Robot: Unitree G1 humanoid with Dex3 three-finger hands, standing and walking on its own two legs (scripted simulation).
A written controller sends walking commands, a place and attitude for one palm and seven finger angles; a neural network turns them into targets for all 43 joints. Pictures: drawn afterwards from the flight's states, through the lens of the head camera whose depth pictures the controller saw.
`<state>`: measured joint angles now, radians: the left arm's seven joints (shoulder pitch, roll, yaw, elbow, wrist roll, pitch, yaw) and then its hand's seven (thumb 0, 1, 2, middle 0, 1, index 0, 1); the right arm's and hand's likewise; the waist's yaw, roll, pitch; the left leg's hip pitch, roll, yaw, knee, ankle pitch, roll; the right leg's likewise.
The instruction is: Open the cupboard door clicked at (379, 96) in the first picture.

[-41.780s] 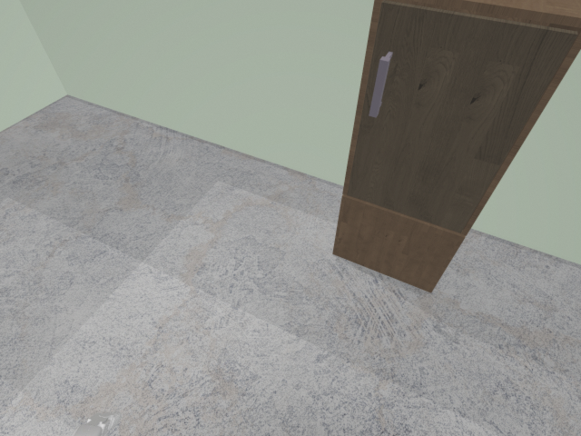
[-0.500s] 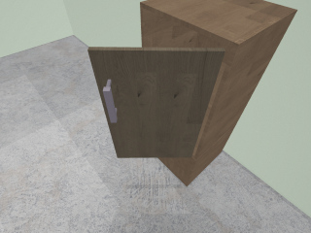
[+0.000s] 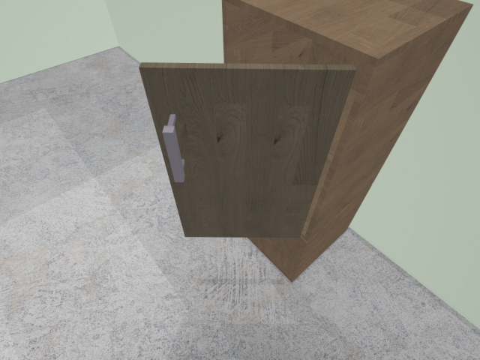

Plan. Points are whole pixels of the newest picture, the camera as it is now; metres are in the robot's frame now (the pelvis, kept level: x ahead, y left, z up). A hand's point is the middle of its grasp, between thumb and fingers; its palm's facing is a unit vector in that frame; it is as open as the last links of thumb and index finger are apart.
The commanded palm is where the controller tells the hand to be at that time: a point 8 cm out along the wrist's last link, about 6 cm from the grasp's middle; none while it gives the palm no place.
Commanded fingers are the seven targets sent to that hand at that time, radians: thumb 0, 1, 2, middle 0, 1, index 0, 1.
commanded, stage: look again from close up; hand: left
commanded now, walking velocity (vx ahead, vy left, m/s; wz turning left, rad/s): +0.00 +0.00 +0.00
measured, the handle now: (176, 149) +0.50 +0.17 +0.05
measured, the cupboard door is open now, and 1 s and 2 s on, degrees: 49 49 49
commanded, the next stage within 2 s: raise the hand with hooked fingers in 0.26 s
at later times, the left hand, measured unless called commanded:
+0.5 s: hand out of the picture +0.06 +0.21 -0.08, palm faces +0.27 -0.94 -0.22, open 7.3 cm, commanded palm +0.06 +0.23 -0.06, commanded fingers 0.00 0.71 0.82 -0.21 -0.42 -0.21 -0.42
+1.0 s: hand out of the picture +0.12 +0.20 +0.00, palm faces +0.16 -0.98 -0.12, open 9.9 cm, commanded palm +0.11 +0.26 -0.01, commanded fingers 0.00 0.13 0.57 -0.25 -0.80 -0.25 -0.80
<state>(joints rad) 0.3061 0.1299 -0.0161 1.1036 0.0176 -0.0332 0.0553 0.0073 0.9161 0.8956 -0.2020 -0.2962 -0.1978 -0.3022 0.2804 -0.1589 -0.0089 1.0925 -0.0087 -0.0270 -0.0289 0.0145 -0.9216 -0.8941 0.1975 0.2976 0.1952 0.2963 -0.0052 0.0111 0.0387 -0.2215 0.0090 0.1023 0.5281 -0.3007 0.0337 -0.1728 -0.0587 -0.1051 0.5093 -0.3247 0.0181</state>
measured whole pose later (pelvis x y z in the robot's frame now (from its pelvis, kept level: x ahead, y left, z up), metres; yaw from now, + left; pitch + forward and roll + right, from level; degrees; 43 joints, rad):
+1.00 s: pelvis -0.06 -0.02 -0.08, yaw +6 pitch +11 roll -4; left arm 0.43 0.26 0.19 -0.06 -0.29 -0.57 -0.28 0.01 0.35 0.66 -0.24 -0.65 -0.23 -0.65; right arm 0.17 -0.26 0.01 0.54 0.03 -0.26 -0.05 0.01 -0.91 -0.89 0.20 0.30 0.20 0.30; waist 0.06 0.04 -0.11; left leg -0.88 0.01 -0.07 1.15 -0.47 0.01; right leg -0.77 0.02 -0.14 1.09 -0.52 -0.05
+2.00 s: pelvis -0.03 +0.00 -0.03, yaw +4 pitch +7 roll -3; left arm -0.07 0.45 0.43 0.35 -0.36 -0.18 -0.49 -0.01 -0.50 0.30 -0.30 -1.20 -0.30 -1.20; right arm 0.28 -0.27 0.06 0.57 0.07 -0.20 -0.10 0.02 -0.90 -0.89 0.20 0.30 0.20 0.30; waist 0.01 0.03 -0.07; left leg -0.59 -0.01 -0.01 0.83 -0.37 0.04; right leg -0.49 0.01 -0.07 0.76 -0.40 -0.01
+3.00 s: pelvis -0.02 -0.01 -0.03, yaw +3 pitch +10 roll -1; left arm -0.24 0.45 0.44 0.58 -0.31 -0.20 -0.48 -0.01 -0.50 0.30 -0.30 -1.20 -0.30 -1.20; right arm 0.30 -0.29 0.03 0.59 0.06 -0.16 -0.09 0.01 -0.90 -0.89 0.20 0.30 0.20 0.30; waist -0.03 0.03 -0.08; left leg -0.59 0.01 0.01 0.78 -0.36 0.02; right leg -0.51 0.03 -0.05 0.75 -0.40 -0.02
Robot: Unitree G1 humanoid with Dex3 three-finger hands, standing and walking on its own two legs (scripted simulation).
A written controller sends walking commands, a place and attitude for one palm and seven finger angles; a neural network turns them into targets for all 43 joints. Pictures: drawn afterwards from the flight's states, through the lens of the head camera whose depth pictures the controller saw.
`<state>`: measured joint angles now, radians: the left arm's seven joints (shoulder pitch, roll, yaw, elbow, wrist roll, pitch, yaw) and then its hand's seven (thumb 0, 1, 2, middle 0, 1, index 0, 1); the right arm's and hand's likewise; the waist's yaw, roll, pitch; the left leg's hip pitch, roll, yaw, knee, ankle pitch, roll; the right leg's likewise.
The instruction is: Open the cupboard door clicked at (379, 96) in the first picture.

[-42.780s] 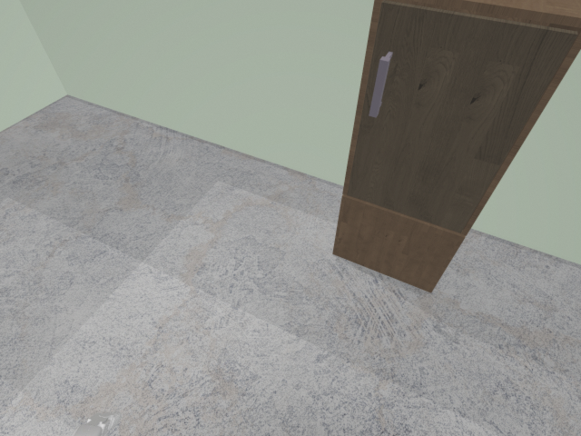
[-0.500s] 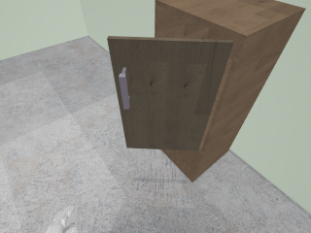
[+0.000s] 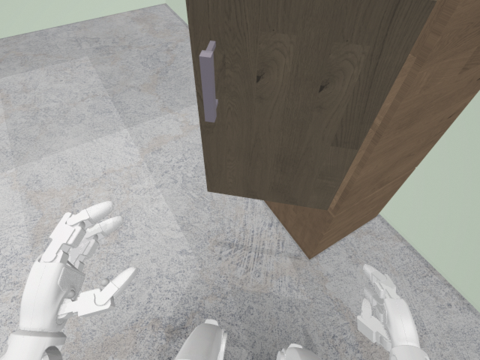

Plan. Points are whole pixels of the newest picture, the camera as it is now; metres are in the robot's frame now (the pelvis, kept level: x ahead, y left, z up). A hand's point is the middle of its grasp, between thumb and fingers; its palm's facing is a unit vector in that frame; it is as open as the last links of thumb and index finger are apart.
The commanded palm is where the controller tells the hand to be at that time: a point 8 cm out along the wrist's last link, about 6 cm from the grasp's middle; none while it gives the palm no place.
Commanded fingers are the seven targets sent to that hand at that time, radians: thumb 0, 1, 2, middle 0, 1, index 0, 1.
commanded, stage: raise the hand with hooked fingers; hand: left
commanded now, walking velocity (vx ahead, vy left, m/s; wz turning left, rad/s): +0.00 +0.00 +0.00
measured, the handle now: (211, 83) +0.58 +0.13 +0.13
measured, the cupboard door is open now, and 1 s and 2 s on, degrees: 49 49 49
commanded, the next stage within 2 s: move the hooked fingers beside the handle in 1.46 s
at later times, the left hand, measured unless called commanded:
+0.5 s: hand (107, 220) +0.28 +0.24 +0.09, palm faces -0.08 -1.00 -0.06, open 12.9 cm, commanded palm +0.26 +0.30 +0.11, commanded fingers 0.00 -0.45 0.32 -0.30 -1.17 -0.30 -1.17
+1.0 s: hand (63, 165) +0.33 +0.29 +0.15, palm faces +0.00 -1.00 -0.06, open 14.0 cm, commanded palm +0.29 +0.34 +0.15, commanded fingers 0.00 -0.50 0.30 -0.30 -1.20 -0.30 -1.20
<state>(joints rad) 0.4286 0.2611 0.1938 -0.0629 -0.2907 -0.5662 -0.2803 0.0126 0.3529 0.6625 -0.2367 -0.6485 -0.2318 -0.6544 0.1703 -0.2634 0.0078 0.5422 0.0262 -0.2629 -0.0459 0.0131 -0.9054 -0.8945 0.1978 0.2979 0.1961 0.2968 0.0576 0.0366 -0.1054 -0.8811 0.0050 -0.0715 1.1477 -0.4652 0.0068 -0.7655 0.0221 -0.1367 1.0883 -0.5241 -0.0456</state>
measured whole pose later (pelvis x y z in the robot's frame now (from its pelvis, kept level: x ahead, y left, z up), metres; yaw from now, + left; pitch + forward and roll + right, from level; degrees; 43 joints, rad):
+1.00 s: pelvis +0.02 +0.02 +0.05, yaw -2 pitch +7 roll -3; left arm -0.07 0.45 0.43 0.35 -0.36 -0.18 -0.49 -0.01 -0.50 0.30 -0.30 -1.20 -0.30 -1.20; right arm 0.28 -0.27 0.06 0.57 0.07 -0.20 -0.10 0.02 -0.90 -0.89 0.20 0.30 0.20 0.30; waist 0.01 0.03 -0.07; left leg -0.59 -0.01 -0.01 0.83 -0.37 0.04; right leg -0.49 0.01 -0.07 0.76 -0.40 -0.01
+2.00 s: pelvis +0.04 +0.01 +0.05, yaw -3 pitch +10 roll -1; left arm -0.24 0.45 0.44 0.58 -0.31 -0.20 -0.48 -0.01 -0.50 0.30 -0.30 -1.20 -0.30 -1.20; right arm 0.30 -0.29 0.03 0.59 0.06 -0.16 -0.09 0.01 -0.90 -0.89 0.20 0.30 0.20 0.30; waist -0.03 0.03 -0.08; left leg -0.59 0.01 0.01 0.78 -0.36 0.02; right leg -0.51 0.03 -0.05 0.75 -0.40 -0.02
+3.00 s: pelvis +0.03 +0.01 +0.04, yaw -4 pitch +16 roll -2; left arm -0.82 0.49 0.39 1.11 -0.15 -0.35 -0.30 -0.01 -0.50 0.30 -0.30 -1.20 -0.30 -1.20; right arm 0.37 -0.29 0.02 0.65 0.03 0.00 -0.03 0.01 -0.91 -0.89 0.20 0.30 0.20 0.30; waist -0.13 0.02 -0.08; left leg -0.77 0.02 0.02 0.87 -0.38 0.03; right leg -0.70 0.03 -0.04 0.83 -0.41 -0.02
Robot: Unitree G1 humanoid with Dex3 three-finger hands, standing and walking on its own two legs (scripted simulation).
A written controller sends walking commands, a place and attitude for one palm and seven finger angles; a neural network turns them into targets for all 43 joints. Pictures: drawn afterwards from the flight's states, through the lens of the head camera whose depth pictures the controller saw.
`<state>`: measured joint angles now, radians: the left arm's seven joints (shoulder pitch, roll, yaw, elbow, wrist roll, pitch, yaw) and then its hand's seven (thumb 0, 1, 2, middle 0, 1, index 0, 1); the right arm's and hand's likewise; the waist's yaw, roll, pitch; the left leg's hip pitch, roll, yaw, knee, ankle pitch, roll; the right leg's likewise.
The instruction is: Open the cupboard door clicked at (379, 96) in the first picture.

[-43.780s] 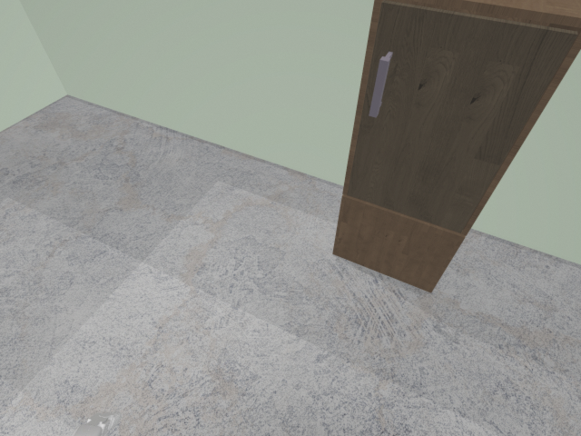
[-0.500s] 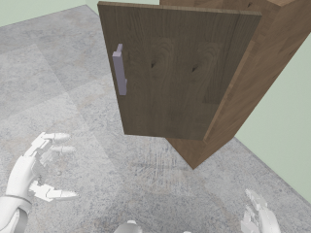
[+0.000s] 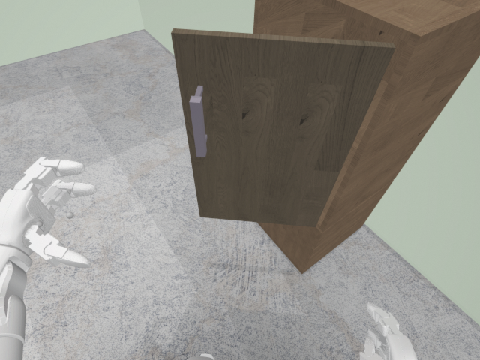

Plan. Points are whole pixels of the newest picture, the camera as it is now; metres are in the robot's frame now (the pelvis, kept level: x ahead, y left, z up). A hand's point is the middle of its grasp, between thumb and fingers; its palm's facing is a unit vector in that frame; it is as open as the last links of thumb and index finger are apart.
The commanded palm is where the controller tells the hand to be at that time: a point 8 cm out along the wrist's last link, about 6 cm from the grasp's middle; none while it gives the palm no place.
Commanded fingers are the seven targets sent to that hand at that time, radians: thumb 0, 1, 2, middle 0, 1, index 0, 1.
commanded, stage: raise the hand with hooked fingers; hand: left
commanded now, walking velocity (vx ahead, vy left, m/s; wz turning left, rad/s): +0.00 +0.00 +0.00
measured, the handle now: (200, 122) +0.55 +0.13 +0.08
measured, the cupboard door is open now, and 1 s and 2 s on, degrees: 49 49 49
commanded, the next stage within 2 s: move the hooked fingers beside the handle in 0.46 s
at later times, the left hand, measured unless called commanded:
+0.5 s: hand (81, 216) +0.29 +0.26 +0.10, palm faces +0.01 -1.00 -0.05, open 14.0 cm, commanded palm +0.27 +0.31 +0.10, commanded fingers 0.00 -0.50 0.30 -0.30 -1.20 -0.30 -1.20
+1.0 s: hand (110, 186) +0.36 +0.25 +0.09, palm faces +0.00 -1.00 -0.02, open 14.0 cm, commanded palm +0.33 +0.30 +0.09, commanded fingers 0.00 -0.50 0.30 -0.30 -1.20 -0.30 -1.20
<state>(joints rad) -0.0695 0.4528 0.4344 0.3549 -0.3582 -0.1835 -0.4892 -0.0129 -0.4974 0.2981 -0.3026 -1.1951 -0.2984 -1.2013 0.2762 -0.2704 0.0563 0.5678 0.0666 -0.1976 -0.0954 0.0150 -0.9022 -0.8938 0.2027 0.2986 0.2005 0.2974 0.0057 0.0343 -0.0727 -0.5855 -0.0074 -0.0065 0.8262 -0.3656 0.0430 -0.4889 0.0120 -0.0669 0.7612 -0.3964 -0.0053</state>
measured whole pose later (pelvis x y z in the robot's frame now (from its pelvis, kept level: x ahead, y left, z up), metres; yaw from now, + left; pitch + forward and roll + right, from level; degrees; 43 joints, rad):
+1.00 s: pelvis +0.01 -0.02 +0.00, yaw -1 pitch +10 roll -1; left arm -0.24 0.45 0.44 0.58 -0.31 -0.20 -0.48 -0.01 -0.50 0.30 -0.30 -1.20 -0.30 -1.20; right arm 0.30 -0.29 0.03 0.59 0.06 -0.16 -0.09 0.01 -0.90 -0.89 0.20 0.30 0.20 0.30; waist -0.03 0.03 -0.08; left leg -0.59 0.01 0.01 0.78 -0.36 0.02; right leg -0.51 0.03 -0.05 0.75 -0.40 -0.02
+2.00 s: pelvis +0.01 -0.01 -0.01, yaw -2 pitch +16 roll -2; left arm -0.82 0.49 0.39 1.11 -0.15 -0.35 -0.30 -0.01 -0.50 0.30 -0.30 -1.20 -0.30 -1.20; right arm 0.37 -0.29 0.02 0.65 0.03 0.00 -0.03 0.01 -0.91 -0.89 0.20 0.30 0.20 0.30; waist -0.13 0.02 -0.08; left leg -0.77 0.02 0.02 0.87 -0.38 0.03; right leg -0.70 0.03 -0.04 0.83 -0.41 -0.02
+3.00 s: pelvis +0.01 +0.00 -0.02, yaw -3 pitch +17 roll -3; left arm -0.81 0.51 0.40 1.10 -0.14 -0.36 -0.30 -0.01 -0.50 0.30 -0.30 -1.20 -0.30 -1.20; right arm 0.41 -0.27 0.03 0.62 0.02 0.06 -0.01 0.01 -0.91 -0.89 0.20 0.30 0.20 0.30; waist -0.13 0.03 -0.11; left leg -0.81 0.03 0.02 0.92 -0.42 0.04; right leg -0.73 0.04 -0.03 0.85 -0.42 0.00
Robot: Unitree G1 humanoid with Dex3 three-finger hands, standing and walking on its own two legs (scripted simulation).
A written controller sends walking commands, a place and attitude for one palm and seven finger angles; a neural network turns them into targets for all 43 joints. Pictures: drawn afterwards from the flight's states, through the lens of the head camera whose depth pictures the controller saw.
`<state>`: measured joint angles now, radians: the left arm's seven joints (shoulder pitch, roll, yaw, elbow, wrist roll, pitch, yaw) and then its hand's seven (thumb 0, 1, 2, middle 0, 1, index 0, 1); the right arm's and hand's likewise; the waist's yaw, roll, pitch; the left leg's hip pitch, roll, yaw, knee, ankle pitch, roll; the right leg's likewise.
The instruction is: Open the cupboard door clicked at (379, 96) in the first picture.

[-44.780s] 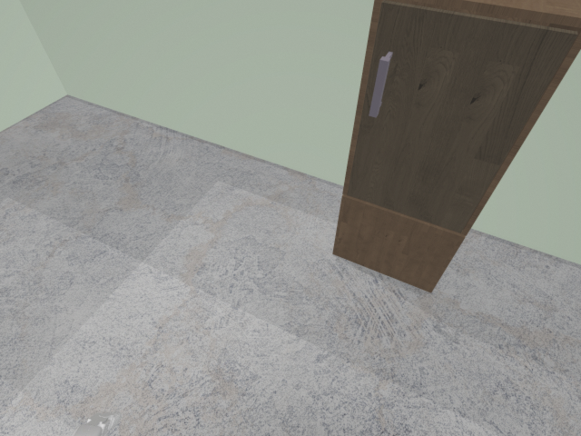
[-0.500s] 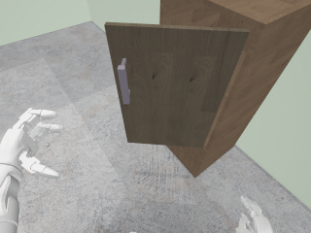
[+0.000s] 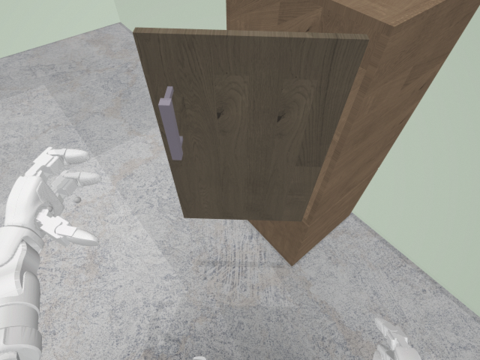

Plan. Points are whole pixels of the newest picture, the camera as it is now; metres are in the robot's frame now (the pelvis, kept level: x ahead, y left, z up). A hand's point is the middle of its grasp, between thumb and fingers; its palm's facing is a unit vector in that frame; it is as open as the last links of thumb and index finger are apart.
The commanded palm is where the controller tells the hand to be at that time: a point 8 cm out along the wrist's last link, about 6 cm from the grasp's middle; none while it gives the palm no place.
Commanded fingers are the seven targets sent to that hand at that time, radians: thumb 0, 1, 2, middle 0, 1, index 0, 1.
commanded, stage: move the hooked fingers beside the handle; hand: left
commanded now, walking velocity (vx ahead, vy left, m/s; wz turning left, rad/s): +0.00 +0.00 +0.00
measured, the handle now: (173, 125) +0.53 +0.15 +0.07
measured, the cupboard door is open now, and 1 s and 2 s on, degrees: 49 49 49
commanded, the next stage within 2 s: slide the fingers in behind the handle in 2.00 s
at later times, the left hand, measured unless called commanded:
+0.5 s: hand (110, 164) +0.41 +0.24 +0.09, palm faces -0.01 -1.00 -0.01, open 14.0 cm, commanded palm +0.38 +0.29 +0.08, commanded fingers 0.00 -0.50 0.30 -0.30 -1.20 -0.30 -1.20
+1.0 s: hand (140, 140) +0.48 +0.20 +0.08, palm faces +0.00 -1.00 -0.01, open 14.0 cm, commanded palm +0.46 +0.26 +0.08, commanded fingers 0.00 -0.50 0.30 -0.30 -1.20 -0.30 -1.20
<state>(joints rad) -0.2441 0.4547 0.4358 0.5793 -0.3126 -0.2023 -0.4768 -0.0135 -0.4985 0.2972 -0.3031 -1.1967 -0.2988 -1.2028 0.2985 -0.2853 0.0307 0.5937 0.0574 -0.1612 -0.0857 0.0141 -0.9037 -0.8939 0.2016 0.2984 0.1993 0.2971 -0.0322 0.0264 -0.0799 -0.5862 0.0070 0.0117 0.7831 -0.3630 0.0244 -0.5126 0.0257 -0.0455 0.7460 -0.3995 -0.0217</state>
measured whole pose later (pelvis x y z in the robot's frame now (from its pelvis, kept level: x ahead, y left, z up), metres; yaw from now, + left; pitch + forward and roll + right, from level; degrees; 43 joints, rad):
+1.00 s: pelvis -0.01 +0.00 -0.01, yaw -1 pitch +16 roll -2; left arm -0.82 0.49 0.39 1.11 -0.15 -0.35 -0.30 -0.01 -0.50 0.30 -0.30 -1.20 -0.30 -1.20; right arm 0.37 -0.29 0.02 0.65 0.03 0.00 -0.03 0.01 -0.91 -0.89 0.20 0.30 0.20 0.30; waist -0.13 0.02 -0.08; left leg -0.77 0.02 0.02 0.87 -0.38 0.03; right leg -0.70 0.03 -0.04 0.83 -0.41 -0.02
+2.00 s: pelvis +0.00 +0.02 -0.02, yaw -2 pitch +17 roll -3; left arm -0.81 0.51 0.40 1.10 -0.14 -0.36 -0.30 -0.01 -0.50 0.30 -0.30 -1.20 -0.30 -1.20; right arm 0.41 -0.27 0.03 0.62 0.02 0.06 -0.01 0.01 -0.91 -0.89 0.20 0.30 0.20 0.30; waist -0.13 0.03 -0.11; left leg -0.81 0.03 0.02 0.92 -0.42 0.04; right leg -0.73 0.04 -0.03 0.85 -0.42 0.00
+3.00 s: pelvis +0.00 -0.01 -0.02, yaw -1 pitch +17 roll -1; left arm -0.83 0.37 0.31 1.09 -0.11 -0.39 -0.15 -0.01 -0.50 0.30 -0.30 -1.20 -0.30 -1.21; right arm 0.39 -0.27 0.01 0.64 0.02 0.04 0.01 0.01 -0.91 -0.89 0.20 0.30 0.20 0.30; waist -0.13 0.03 -0.11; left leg -0.80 0.03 0.01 0.91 -0.40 0.01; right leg -0.73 0.05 -0.04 0.88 -0.44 -0.04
